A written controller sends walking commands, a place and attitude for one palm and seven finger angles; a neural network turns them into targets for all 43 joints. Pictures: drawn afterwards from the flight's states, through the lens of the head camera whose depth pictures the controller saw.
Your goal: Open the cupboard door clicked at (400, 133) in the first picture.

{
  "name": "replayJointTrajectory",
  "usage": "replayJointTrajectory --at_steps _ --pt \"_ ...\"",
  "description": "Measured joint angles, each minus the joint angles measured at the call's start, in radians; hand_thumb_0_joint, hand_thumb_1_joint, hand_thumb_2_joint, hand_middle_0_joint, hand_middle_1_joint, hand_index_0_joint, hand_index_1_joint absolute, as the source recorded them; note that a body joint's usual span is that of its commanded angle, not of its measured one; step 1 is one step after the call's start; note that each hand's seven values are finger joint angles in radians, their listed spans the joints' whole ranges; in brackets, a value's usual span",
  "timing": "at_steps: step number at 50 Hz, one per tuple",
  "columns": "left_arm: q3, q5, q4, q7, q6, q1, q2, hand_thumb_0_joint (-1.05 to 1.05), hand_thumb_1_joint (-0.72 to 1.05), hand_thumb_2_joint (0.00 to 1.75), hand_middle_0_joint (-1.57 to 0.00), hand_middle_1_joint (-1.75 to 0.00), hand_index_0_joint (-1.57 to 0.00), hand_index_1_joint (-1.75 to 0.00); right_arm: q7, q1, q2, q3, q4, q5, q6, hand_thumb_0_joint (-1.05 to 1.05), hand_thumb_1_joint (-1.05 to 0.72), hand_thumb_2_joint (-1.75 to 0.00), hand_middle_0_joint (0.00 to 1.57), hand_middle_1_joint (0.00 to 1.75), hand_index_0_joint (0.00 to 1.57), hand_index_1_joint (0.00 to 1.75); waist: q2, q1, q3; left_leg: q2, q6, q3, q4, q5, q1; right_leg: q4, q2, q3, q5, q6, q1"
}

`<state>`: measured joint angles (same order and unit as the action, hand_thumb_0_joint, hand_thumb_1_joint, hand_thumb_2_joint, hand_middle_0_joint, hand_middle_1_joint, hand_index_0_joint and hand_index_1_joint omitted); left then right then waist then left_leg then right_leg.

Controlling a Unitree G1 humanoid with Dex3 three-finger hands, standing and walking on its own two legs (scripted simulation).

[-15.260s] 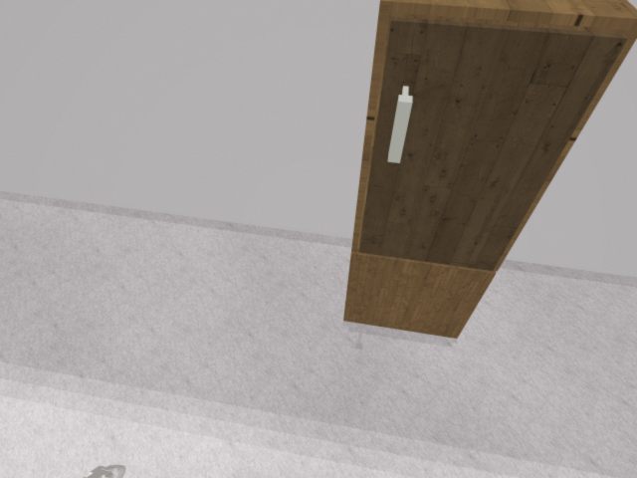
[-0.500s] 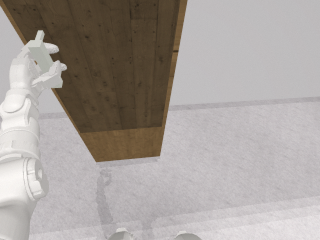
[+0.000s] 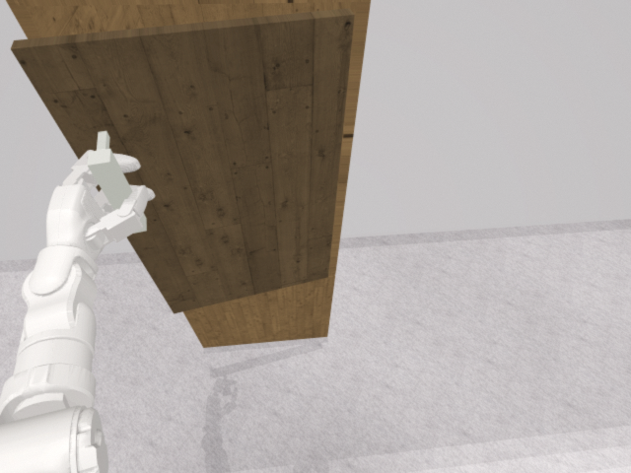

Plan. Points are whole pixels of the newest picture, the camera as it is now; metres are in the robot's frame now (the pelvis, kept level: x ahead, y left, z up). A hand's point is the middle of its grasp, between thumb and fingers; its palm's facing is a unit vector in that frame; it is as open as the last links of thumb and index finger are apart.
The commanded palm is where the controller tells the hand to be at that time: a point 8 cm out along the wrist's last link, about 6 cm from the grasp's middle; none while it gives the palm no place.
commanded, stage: pull the door open along its arc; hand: left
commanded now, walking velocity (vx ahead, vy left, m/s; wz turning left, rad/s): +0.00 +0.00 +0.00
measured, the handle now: (120, 183) +0.47 +0.25 +0.11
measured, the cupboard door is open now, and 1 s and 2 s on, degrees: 10 51 55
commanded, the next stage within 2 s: open thumb and fingers to let go in 0.60 s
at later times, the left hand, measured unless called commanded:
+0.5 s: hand (212, 297) +0.29 +0.11 +0.11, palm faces +0.48 -0.88 +0.02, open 6.2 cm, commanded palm +0.23 +0.12 +0.10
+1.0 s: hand (255, 321) +0.27 +0.06 +0.11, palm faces +0.44 -0.90 +0.00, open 7.8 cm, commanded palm +0.21 +0.10 +0.10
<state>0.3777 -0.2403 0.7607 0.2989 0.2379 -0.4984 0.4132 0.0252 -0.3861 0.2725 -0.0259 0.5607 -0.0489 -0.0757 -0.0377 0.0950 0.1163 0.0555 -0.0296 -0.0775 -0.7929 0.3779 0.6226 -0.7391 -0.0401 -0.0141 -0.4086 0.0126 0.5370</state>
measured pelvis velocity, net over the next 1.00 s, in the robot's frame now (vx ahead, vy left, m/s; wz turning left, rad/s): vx -0.01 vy -0.04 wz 0.09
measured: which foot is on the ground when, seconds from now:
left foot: down 0.00-1.00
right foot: down 0.00-1.00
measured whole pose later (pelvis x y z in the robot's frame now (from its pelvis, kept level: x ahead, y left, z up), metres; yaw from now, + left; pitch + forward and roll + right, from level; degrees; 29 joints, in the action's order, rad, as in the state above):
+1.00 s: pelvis -0.01 -0.04 +0.01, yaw +5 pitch +0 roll +0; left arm -0.22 0.03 -0.04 -0.55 -0.02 0.12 -0.09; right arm 0.00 -0.16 0.19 -0.03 0.58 0.05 -0.10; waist -0.05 0.00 0.06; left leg 0.03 0.02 0.01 -0.67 0.31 0.36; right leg -0.66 -0.02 -0.10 -0.41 0.06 0.26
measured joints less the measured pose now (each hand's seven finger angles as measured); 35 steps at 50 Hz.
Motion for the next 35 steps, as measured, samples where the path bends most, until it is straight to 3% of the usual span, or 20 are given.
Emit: replayJointTrajectory --at_steps 2,6,13,17,28,35 --pt "-0.019 -0.013 -0.084 -0.018 -0.026 0.059 -0.036 0.01 0.67 0.72 -0.35 -1.35 -0.35 -1.34 -0.002 0.014 -0.003 0.004 -0.01 -0.001 0.011 0.01 -0.91 -0.9 0.2 0.3 0.2 0.3 0.0 -0.015 0.003 -0.002 0.001 -0.002 0.012 -0.002 -0.02 0.008 0.002 0.002 0.001 0.0 -0.018" --pt "-0.068 -0.013 -0.273 -0.221 -0.068 0.156 -0.172 0.02 0.65 0.73 -0.34 -1.35 -0.35 -1.31 -0.018 0.062 -0.012 0.013 -0.007 0.008 0.048 0.01 -0.91 -0.9 0.2 0.3 0.2 0.3 0.0 -0.047 0.003 -0.009 0.004 0.003 0.026 -0.009 -0.045 0.016 0.008 -0.003 0.001 0.001 -0.043" --pt "-0.225 0.118 -0.525 -0.604 -0.154 0.295 -0.364 0.0 0.66 0.77 -0.33 -1.34 -0.35 -1.3 -0.043 0.161 -0.04 0.012 -0.003 0.052 0.048 0.01 -0.91 -0.9 0.2 0.3 0.2 0.3 -0.004 -0.085 -0.003 -0.027 0.011 0.024 0.042 -0.02 -0.092 0.016 0.023 -0.026 -0.008 0.006 -0.093" --pt "-0.32 0.191 -0.599 -0.733 -0.21 0.355 -0.429 -0.01 0.68 0.78 -0.31 -1.33 -0.34 -1.31 -0.036 0.197 -0.059 0.002 -0.002 0.068 0.023 0.01 -0.91 -0.9 0.2 0.3 0.2 0.3 -0.004 -0.1 -0.009 -0.034 0.018 0.043 0.056 -0.027 -0.13 0.026 0.028 -0.045 -0.011 0.013 -0.138" --pt "-0.542 0.272 -0.81 -0.813 -0.263 0.601 -0.52 -0.01 0.67 0.73 -0.29 -1.33 -0.33 -1.33 -0.029 0.207 -0.085 -0.005 -0.012 0.087 -0.004 0.01 -0.91 -0.9 0.2 0.3 0.2 0.3 -0.01 -0.109 -0.035 -0.037 0.036 0.07 0.089 -0.039 -0.222 0.052 0.027 -0.072 -0.014 0.031 -0.236" --pt "-0.67 0.276 -0.898 -0.82 -0.272 0.704 -0.467 -0.01 0.66 0.73 -0.33 -1.34 -0.35 -1.34 -0.04 0.215 -0.089 -0.01 -0.005 0.089 -0.019 0.02 -0.91 -0.9 0.2 0.3 0.2 0.3 -0.018 -0.085 -0.049 -0.027 0.048 0.077 0.089 -0.038 -0.251 0.052 0.016 -0.078 -0.017 0.043 -0.264"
